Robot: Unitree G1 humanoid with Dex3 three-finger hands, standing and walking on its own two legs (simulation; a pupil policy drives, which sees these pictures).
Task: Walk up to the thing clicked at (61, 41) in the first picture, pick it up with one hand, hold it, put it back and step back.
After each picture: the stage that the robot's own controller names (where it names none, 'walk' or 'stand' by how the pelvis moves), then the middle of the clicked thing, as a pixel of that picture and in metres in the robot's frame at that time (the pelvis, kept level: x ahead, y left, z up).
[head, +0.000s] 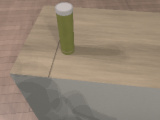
stand; (66, 31) +0.60 +0.11 +0.02
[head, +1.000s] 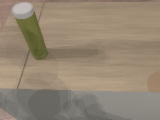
rise first; (32, 35) +0.52 +0.24 +0.04
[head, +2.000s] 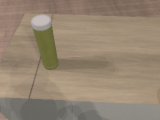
stand; (46, 45) +0.50 +0.19 +0.03
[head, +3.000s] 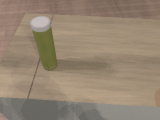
stand; (46, 46) +0.50 +0.19 +0.02
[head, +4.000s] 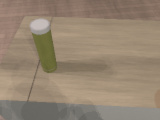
stand; (45, 48) +0.49 +0.19 +0.02
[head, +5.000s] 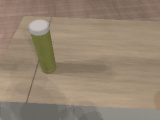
stand; (44, 49) +0.49 +0.19 +0.02
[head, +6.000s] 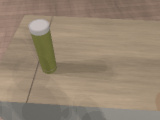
stand; (44, 49) +0.48 +0.19 +0.02
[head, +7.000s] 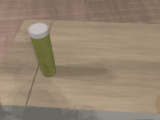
rise first; (44, 53) +0.47 +0.20 +0.02
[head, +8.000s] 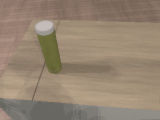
go down; (50, 49) +0.50 +0.20 +0.03
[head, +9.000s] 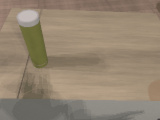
go down; (35, 42) +0.50 +0.19 +0.04
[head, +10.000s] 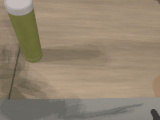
go down; (27, 34) +0.48 +0.18 +0.07
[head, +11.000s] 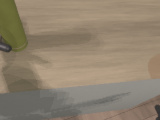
close in; (6, 18) +0.49 +0.20 +0.10
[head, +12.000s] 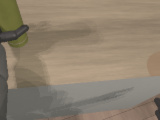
close; (6, 12) +0.51 +0.20 +0.11
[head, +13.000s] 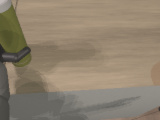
lift; (10, 35) +0.44 +0.21 +0.10
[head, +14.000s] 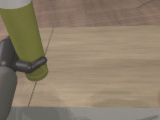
lift; (27, 41) +0.32 +0.16 +0.25
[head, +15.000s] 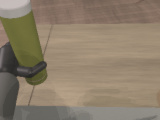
hold; (27, 47) +0.33 +0.17 +0.22
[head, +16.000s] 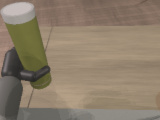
hold; (31, 52) +0.33 +0.16 +0.20
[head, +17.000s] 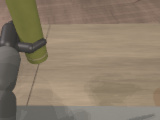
crouch; (28, 25) +0.40 +0.17 +0.24
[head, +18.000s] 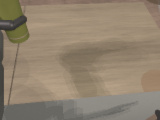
lower; (6, 3) +0.50 +0.20 +0.20
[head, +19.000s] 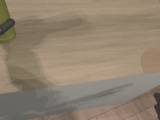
lower; out of the picture +0.53 +0.21 +0.11
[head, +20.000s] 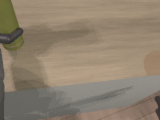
lower; (2, 14) +0.50 +0.20 +0.11
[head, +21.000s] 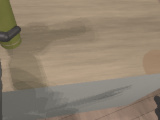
lower; out of the picture +0.51 +0.20 +0.11
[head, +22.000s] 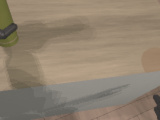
lower; out of the picture +0.52 +0.21 +0.11
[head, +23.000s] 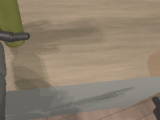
open; (6, 11) +0.51 +0.19 +0.11
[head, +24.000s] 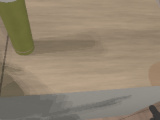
sink last; (17, 24) +0.49 +0.19 +0.09
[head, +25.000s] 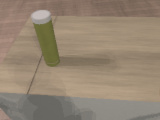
stand; (47, 41) +0.52 +0.20 +0.07
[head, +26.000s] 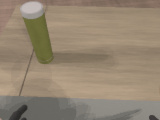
stand; (39, 37) +0.49 +0.20 +0.08
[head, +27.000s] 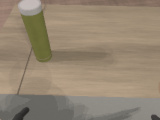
stand; (38, 34) +0.50 +0.20 +0.09
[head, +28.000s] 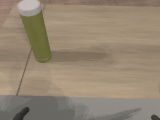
stand; (37, 35) +0.49 +0.20 +0.09
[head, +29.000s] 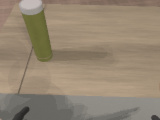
stand; (38, 34) +0.50 +0.20 +0.09
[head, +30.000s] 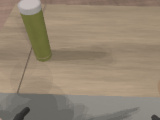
stand; (37, 34) +0.50 +0.20 +0.09
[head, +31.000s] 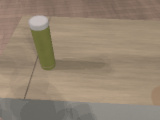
stand; (44, 46) +0.51 +0.20 +0.03
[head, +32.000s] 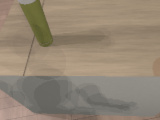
walk; (37, 21) +0.56 +0.23 +0.05
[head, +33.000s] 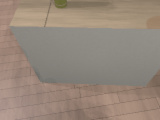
walk; out of the picture +0.85 +0.18 +0.05
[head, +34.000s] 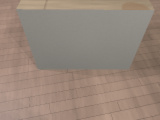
stand; out of the picture +1.13 +0.25 +0.04
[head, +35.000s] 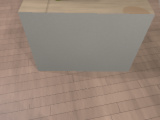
stand; out of the picture +1.12 +0.23 +0.02
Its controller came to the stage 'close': yes
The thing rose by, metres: 0.21
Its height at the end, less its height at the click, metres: +0.00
